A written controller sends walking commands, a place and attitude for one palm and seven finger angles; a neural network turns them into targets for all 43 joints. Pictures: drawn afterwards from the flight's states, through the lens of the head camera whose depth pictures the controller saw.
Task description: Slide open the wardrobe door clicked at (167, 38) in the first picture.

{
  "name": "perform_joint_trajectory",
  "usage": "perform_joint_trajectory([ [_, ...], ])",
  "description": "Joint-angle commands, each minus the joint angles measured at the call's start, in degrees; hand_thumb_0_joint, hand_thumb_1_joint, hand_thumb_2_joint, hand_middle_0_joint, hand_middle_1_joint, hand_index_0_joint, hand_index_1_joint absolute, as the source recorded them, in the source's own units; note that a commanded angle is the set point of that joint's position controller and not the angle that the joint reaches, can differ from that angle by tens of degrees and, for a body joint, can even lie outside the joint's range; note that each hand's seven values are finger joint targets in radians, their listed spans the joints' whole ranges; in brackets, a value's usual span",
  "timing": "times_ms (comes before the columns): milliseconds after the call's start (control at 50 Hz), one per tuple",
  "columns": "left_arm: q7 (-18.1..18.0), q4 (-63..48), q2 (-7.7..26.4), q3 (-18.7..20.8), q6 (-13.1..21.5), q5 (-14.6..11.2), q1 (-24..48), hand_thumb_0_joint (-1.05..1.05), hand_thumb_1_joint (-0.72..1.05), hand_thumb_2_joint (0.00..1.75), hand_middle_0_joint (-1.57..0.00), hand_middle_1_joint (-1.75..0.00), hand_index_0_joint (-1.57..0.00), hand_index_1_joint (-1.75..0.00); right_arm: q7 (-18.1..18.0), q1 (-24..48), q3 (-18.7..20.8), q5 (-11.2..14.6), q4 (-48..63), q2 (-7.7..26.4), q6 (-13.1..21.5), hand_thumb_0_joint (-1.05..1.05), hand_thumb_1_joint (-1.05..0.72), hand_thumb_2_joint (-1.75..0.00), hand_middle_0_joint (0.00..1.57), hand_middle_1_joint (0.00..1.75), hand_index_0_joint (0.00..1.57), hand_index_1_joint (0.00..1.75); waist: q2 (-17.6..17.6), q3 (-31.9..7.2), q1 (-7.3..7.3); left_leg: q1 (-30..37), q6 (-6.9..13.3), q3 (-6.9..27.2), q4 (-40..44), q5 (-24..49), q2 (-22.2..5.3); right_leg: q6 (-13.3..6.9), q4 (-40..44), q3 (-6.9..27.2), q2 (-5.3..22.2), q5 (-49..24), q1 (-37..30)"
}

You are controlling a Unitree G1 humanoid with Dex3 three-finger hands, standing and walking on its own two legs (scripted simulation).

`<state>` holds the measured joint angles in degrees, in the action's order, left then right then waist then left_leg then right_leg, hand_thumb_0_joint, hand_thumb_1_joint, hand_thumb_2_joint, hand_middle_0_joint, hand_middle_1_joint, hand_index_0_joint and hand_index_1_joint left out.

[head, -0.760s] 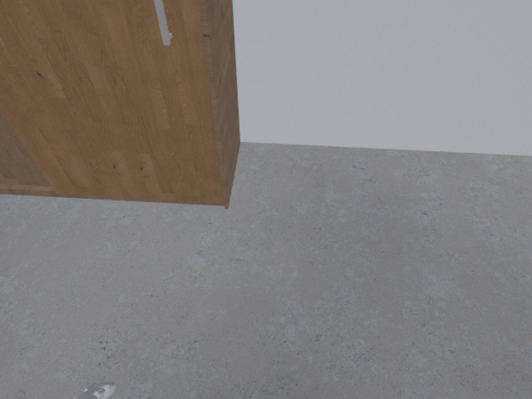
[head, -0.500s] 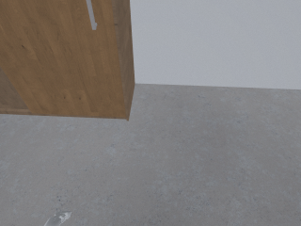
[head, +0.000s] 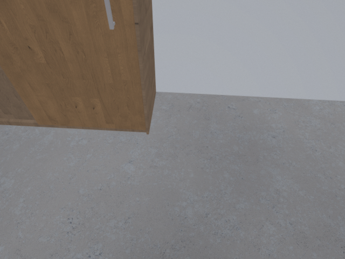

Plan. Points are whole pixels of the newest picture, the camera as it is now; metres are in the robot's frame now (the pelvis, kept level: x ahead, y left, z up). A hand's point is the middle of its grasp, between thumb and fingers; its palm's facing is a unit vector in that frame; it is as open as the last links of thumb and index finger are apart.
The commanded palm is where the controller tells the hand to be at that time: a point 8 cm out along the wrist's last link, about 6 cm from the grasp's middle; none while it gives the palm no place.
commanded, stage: stand and wait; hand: right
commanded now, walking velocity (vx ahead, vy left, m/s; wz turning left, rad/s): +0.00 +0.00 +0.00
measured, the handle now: out of the picture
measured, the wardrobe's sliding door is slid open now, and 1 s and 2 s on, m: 0.00 0.00 0.00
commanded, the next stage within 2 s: look at it before walking up in 0.06 s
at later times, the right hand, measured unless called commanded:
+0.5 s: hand out of the picture +0.08 -0.24 -0.15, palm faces -0.03 +0.94 -0.34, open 7.4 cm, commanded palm none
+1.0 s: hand out of the picture +0.08 -0.22 -0.17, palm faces -0.07 +0.95 -0.31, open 7.4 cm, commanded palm none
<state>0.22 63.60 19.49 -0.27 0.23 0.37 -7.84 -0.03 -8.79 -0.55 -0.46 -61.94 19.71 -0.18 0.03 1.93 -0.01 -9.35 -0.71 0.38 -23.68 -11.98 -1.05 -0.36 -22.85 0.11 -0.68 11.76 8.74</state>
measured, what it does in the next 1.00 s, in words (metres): stands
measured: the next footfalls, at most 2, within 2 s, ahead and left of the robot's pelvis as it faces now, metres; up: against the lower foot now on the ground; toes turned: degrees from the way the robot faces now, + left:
right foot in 1.74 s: +0.05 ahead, -0.11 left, +0.00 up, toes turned +28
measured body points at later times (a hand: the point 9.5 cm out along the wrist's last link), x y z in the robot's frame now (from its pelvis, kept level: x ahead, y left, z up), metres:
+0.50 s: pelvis +0.01 +0.01 +0.00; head +0.01 +0.01 +0.45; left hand +0.08 +0.30 -0.13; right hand +0.09 -0.29 -0.13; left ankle +0.01 +0.13 -0.74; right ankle +0.01 -0.12 -0.74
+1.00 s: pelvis +0.01 +0.01 -0.01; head +0.02 +0.01 +0.44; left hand +0.08 +0.29 -0.14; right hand +0.09 -0.27 -0.14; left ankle +0.01 +0.13 -0.74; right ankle +0.01 -0.12 -0.74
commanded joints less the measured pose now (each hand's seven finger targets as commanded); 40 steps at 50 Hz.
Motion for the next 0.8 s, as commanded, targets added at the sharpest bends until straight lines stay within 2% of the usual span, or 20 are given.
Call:
perform_joint_trajectory([
  [0,-0.71,-3.85,11.93,2.49,1.74,0.17,3.57,0.00,0.90,0.90,-0.20,-0.30,-0.20,-0.30,-0.50,3.19,2.47,-0.22,3.63,11.47,1.49,0.00,-0.90,-0.90,0.20,0.30,0.20,0.30,0.31,-2.16,0.09,-0.53,2.37,5.82,5.24,-0.20,-5.65,-1.61,5.46,6.38,6.90,-1.50,1.38],
  [60,-0.67,-3.73,11.82,2.48,1.66,0.19,3.59,0.00,0.90,0.90,-0.20,-0.30,-0.20,-0.30,-0.50,3.14,2.51,-0.28,3.56,11.52,1.49,0.00,-0.90,-0.90,0.20,0.30,0.20,0.30,0.67,-1.43,0.09,-1.11,2.42,6.22,5.73,-1.35,-5.62,-1.52,5.42,6.39,6.71,-0.79,1.84],
  [420,-0.79,-3.48,11.68,2.33,1.79,0.04,3.79,0.00,0.90,0.90,-0.20,-0.30,-0.20,-0.30,-0.62,3.25,2.59,-0.23,3.46,11.55,1.92,0.00,-0.90,-0.90,0.20,0.30,0.20,0.30,0.93,-4.28,0.06,0.98,2.55,5.95,5.04,6.88,-5.85,-1.18,4.27,5.45,7.25,-7.05,-0.84],
  [500,-0.82,-3.34,11.65,2.24,1.76,0.13,4.11,0.00,0.90,0.90,-0.20,-0.30,-0.20,-0.30,-0.56,3.40,2.51,-0.25,3.41,11.51,1.79,0.00,-0.90,-0.90,0.20,0.30,0.20,0.30,0.22,-2.88,0.05,0.20,2.49,6.02,5.58,5.34,-5.79,-1.13,5.06,5.49,7.23,-5.82,-0.61],
  [640,-0.84,-3.36,11.62,2.23,1.76,0.06,4.28,0.00,0.90,0.90,-0.20,-0.30,-0.20,-0.30,-0.56,3.20,2.55,-0.24,3.37,11.58,1.87,0.00,-0.90,-0.90,0.20,0.30,0.20,0.30,0.50,-3.64,0.18,1.08,2.46,5.87,5.62,6.68,-5.95,-1.11,4.88,5.35,7.31,-6.87,-1.07],
  [720,-0.92,-3.41,11.85,2.19,1.88,-0.01,4.26,0.00,0.90,0.90,-0.20,-0.30,-0.20,-0.30,-0.61,3.03,2.57,-0.20,3.35,11.60,1.94,0.00,-0.90,-0.90,0.20,0.30,0.20,0.30,0.29,-5.22,0.27,2.43,2.49,5.56,5.04,9.91,-5.97,-1.18,4.41,5.41,7.46,-9.85,-2.14],
  [780,-1.06,-3.49,12.02,2.25,1.86,0.08,4.45,0.00,0.90,0.90,-0.20,-0.30,-0.20,-0.30,-0.53,3.28,2.61,-0.16,3.37,11.70,1.82,0.00,-0.90,-0.90,0.20,0.30,0.20,0.30,0.05,-4.83,0.13,1.48,2.59,6.06,5.02,10.69,-5.76,-1.00,4.43,4.74,7.69,-9.69,-3.12],
])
